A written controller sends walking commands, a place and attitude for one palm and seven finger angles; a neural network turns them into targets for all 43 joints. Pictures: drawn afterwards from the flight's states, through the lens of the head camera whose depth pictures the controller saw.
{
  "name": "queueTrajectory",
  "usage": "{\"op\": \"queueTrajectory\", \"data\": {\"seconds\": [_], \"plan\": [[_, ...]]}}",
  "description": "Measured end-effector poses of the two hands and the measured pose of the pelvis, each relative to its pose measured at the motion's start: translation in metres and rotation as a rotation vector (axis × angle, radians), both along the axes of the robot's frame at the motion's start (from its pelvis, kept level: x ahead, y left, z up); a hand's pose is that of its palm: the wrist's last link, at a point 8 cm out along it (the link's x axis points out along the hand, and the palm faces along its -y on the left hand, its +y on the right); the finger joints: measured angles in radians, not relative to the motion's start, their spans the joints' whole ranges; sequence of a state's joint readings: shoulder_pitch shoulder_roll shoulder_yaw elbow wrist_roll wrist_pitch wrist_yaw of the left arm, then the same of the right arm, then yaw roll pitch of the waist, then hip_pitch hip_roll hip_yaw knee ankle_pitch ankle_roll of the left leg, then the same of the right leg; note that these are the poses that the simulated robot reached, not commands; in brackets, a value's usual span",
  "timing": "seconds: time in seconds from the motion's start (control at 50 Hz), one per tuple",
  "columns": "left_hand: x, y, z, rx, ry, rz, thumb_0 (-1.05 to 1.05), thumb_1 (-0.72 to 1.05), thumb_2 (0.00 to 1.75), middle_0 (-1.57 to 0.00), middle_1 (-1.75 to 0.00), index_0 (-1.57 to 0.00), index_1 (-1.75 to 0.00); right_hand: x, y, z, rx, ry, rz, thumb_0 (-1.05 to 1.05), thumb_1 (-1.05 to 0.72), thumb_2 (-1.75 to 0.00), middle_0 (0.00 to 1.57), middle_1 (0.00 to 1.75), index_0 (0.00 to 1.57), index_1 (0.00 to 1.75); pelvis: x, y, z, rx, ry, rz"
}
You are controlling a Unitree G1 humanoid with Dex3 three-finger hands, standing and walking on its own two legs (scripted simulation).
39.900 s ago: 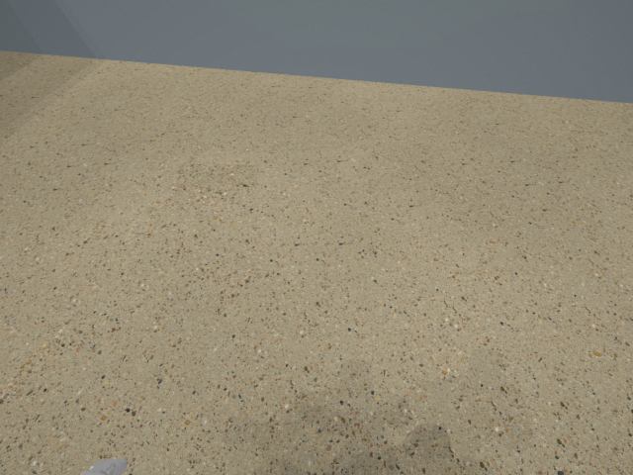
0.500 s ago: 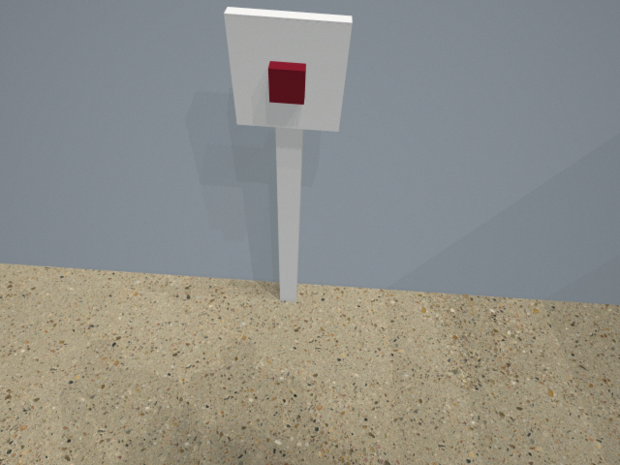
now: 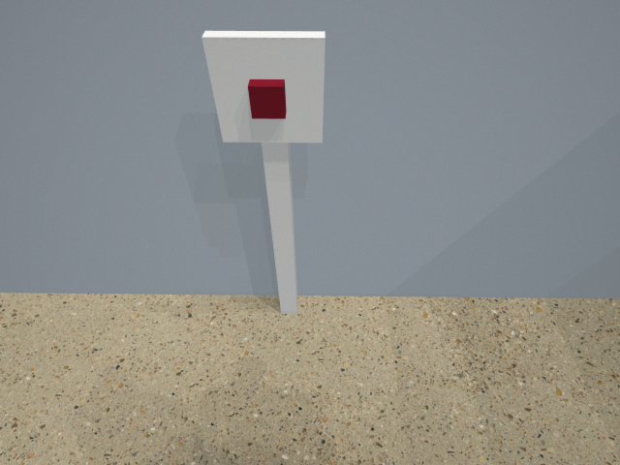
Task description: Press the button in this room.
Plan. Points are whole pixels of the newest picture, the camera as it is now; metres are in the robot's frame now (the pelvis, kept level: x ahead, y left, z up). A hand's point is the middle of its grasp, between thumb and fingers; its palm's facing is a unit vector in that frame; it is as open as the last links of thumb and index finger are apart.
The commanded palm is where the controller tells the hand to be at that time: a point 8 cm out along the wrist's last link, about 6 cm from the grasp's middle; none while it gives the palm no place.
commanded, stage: let the arm hang, fingers relaxed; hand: left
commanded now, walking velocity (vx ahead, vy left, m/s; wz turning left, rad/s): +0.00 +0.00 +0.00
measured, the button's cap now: (268, 98) +0.72 +0.12 +0.11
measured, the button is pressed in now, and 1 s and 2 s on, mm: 0 0 0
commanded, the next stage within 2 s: stand and wait in 0.16 s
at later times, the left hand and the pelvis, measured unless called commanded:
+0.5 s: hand out of the picture +0.01 +0.16 -0.17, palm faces +0.03 -0.98 -0.20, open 7.4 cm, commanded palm none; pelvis +0.02 -0.01 +0.00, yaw +0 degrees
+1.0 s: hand out of the picture +0.06 +0.18 -0.17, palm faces +0.00 -0.97 -0.24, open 7.4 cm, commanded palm none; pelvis +0.03 -0.01 +0.00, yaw -1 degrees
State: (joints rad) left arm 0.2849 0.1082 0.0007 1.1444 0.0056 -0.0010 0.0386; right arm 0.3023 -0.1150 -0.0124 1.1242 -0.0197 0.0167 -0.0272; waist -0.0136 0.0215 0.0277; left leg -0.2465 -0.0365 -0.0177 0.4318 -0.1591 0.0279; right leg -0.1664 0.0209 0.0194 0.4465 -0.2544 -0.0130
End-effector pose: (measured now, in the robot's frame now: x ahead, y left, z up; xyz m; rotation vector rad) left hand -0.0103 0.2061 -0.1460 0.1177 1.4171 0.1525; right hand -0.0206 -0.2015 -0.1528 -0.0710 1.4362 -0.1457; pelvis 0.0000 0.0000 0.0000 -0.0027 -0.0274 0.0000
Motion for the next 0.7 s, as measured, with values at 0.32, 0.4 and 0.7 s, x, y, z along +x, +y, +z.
{"op": "queueTrajectory", "data": {"seconds": [0.32, 0.4, 0.7], "plan": [[0.008, 0.001, 0.002, 0.02, 0.023, 0.001, 0.0, 0.91, 0.9, -0.2, -0.3, -0.2, -0.3, 0.005, -0.018, 0.003, -0.029, 0.026, -0.005, 0.0, -0.91, -0.9, 0.2, 0.3, 0.19, 0.3, 0.01, -0.009, 0.001, -0.002, -0.001, -0.004], [0.009, 0.003, 0.003, 0.026, 0.032, 0.0, 0.0, 0.91, 0.9, -0.2, -0.3, -0.2, -0.3, 0.01, -0.022, 0.004, -0.036, 0.025, 0.0, 0.0, -0.91, -0.9, 0.2, 0.3, 0.19, 0.3, 0.013, -0.009, 0.002, -0.002, 0.0, -0.005], [0.035, 0.01, 0.005, 0.043, -0.001, -0.02, 0.0, 0.9, 0.9, -0.2, -0.3, -0.2, -0.3, 0.043, -0.035, 0.007, -0.063, -0.027, 0.021, 0.0, -0.91, -0.9, 0.2, 0.3, 0.19, 0.3, 0.021, -0.011, 0.003, 0.001, 0.002, -0.01]]}}
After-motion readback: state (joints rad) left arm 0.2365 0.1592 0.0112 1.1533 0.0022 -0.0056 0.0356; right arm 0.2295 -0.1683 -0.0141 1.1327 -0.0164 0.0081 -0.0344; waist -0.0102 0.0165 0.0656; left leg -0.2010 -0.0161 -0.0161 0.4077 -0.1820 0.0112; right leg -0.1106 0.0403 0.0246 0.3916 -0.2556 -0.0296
